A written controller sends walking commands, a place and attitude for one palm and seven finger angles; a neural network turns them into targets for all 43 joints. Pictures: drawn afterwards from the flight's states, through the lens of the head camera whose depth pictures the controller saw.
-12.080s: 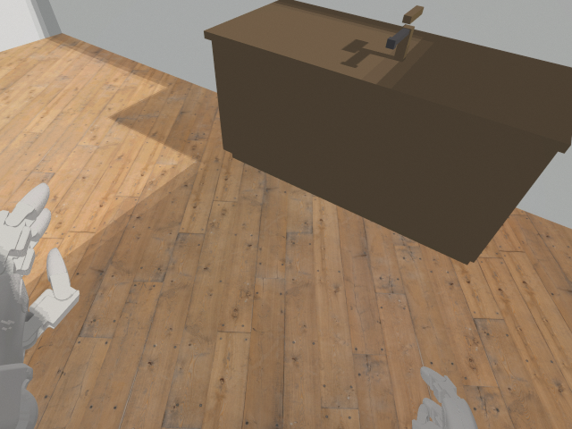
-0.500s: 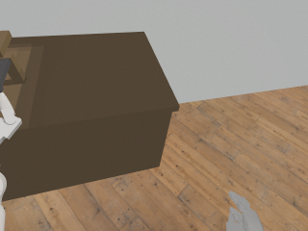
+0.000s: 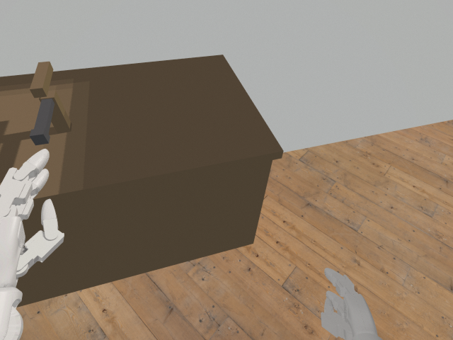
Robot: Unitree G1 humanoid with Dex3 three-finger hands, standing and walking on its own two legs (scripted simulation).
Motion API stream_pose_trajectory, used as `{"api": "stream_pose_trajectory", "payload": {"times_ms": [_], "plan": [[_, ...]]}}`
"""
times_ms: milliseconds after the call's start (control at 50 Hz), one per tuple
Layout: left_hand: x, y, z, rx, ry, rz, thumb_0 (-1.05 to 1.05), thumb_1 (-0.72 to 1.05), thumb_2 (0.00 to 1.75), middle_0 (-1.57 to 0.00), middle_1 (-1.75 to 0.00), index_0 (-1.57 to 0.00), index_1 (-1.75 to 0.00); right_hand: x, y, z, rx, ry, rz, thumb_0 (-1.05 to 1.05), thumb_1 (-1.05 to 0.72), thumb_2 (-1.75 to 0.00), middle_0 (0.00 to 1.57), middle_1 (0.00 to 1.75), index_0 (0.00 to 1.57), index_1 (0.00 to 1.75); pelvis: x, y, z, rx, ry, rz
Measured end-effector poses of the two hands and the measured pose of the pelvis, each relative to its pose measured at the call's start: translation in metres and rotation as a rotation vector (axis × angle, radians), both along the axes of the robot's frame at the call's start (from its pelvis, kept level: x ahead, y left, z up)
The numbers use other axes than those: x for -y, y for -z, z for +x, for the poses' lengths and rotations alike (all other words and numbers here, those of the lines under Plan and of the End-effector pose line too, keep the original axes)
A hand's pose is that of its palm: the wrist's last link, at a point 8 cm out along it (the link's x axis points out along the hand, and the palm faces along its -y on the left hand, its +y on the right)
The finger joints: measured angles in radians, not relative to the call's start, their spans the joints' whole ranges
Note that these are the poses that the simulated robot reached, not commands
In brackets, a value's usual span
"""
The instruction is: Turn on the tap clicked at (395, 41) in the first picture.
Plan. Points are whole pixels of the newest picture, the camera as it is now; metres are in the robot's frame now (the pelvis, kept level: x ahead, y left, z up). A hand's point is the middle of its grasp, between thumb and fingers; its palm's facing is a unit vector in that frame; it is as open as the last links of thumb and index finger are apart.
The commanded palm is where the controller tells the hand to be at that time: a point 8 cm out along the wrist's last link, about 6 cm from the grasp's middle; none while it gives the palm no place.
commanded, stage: come to a stop and stand still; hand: left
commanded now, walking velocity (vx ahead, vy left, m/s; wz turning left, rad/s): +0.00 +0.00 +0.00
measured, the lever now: (40, 136) +0.49 +0.48 +0.05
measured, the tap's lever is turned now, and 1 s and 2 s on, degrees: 0 0 0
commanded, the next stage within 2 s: none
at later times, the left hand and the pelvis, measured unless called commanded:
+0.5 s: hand out of the picture +0.15 +0.36 +0.16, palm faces +0.43 -0.82 -0.36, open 7.4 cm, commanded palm +0.09 +0.39 +0.18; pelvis -0.05 +0.10 -0.03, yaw +4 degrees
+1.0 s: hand out of the picture +0.15 +0.43 +0.15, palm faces +0.49 -0.78 -0.39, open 7.4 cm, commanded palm +0.10 +0.45 +0.18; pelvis -0.03 +0.16 -0.01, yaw +6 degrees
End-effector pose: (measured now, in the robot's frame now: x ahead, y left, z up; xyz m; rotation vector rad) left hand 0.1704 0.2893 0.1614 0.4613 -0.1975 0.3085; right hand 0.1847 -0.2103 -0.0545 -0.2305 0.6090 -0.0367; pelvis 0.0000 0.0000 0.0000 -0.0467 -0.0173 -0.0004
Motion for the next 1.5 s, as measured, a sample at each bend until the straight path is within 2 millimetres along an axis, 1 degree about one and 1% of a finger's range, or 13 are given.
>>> {"api": "stream_pose_trajectory", "payload": {"times_ms": [140,260,360,500,560,680,780,900,1000,1200,1320,1420,1500], "plan": [[-0.027,-0.001,-0.025,0.054,-0.081,-0.032,0.02,0.89,0.9,-0.21,-0.31,-0.21,-0.3,-0.011,-0.002,-0.011,-0.043,-0.066,-0.073,0.01,-0.9,-0.89,0.2,0.3,0.2,0.3,-0.011,0.001,-0.019,0.01,-0.085,-0.011],[-0.046,-0.005,-0.046,0.234,-0.039,-0.005,0.02,0.89,0.9,-0.21,-0.31,-0.21,-0.3,-0.026,0.01,-0.019,-0.067,-0.056,-0.116,0.01,-0.9,-0.89,0.2,0.3,0.2,0.3,-0.031,0.023,-0.025,0.044,-0.064,-0.049],[-0.079,-0.006,-0.038,0.168,-0.083,-0.087,0.02,0.89,0.9,-0.21,-0.31,-0.21,-0.3,-0.06,0.01,-0.036,-0.075,-0.047,-0.053,0.01,-0.9,-0.89,0.2,0.3,0.2,0.3,-0.061,0.009,-0.036,0.059,-0.086,-0.036],[-0.111,-0.011,-0.062,0.248,-0.003,0.065,0.02,0.89,0.9,-0.2,-0.31,-0.21,-0.3,-0.107,0.03,-0.052,-0.12,-0.071,-0.036,0.01,-0.9,-0.89,0.2,0.3,0.2,0.3,-0.099,0.031,-0.048,-0.011,-0.062,0.027],[-0.124,-0.011,-0.059,0.29,0.013,0.109,0.02,0.89,0.9,-0.2,-0.31,-0.21,-0.3,-0.122,0.054,-0.056,-0.108,-0.049,-0.028,0.01,-0.9,-0.89,0.2,0.3,0.2,0.3,-0.124,0.048,-0.055,0.007,-0.061,0.037],[-0.14,-0.033,-0.033,0.228,0.027,0.211,0.02,0.89,0.9,-0.21,-0.31,-0.21,-0.3,-0.159,0.065,-0.093,-0.223,0.003,0.096,0.01,-0.9,-0.89,0.2,0.3,0.2,0.3,-0.133,0.03,-0.055,0.014,-0.04,0.062],[-0.132,-0.042,-0.034,0.157,0.074,0.248,0.02,0.89,0.9,-0.21,-0.31,-0.21,-0.3,-0.156,0.07,-0.105,-0.272,0.023,0.122,0.01,-0.9,-0.89,0.2,0.3,0.21,0.3,-0.139,0.026,-0.048,-0.004,-0.069,0.038],[-0.159,-0.018,-0.056,-0.003,-0.03,0.144,0.01,0.89,0.9,-0.21,-0.31,-0.22,-0.3,-0.132,0.048,-0.093,-0.269,0.057,0.004,0.01,-0.9,-0.89,0.2,0.3,0.21,0.3,-0.146,0.01,-0.036,-0.019,-0.066,0.055],[-0.179,-0.003,-0.064,0.063,-0.16,0.007,0.02,0.89,0.9,-0.21,-0.31,-0.22,-0.3,-0.126,0.027,-0.06,-0.181,-0.001,-0.125,0.01,-0.9,-0.89,0.2,0.3,0.2,0.3,-0.157,0.009,-0.029,-0.014,-0.098,0.044],[-0.176,-0.035,-0.043,0.18,-0.136,0.068,0.02,0.89,0.9,-0.2,-0.31,-0.21,-0.3,-0.187,0.006,0.009,0.036,-0.093,0.025,0.01,-0.91,-0.9,0.19,0.3,0.2,0.3,-0.165,0.006,-0.021,0.026,-0.119,0.057],[-0.185,-0.022,-0.042,0.051,-0.17,0.061,0.01,0.89,0.9,-0.21,-0.31,-0.21,-0.3,-0.21,0.016,0.015,-0.012,-0.123,0.098,0.01,-0.9,-0.89,0.2,0.3,0.2,0.3,-0.168,0.002,-0.01,-0.009,-0.12,0.033],[-0.194,0.005,-0.039,-0.042,-0.221,-0.042,0.01,0.89,0.9,-0.21,-0.31,-0.21,-0.3,-0.205,0.027,0.005,-0.11,-0.115,0.048,0.01,-0.9,-0.89,0.2,0.3,0.21,0.3,-0.174,0.0,-0.004,-0.009,-0.118,0.04],[-0.194,0.004,-0.03,-0.017,-0.202,-0.065,0.02,0.89,0.9,-0.21,-0.31,-0.21,-0.3,-0.196,0.027,-0.001,-0.142,-0.089,0.003,0.01,-0.9,-0.89,0.2,0.3,0.21,0.3,-0.178,-0.001,-0.002,0.002,-0.118,0.044]]}}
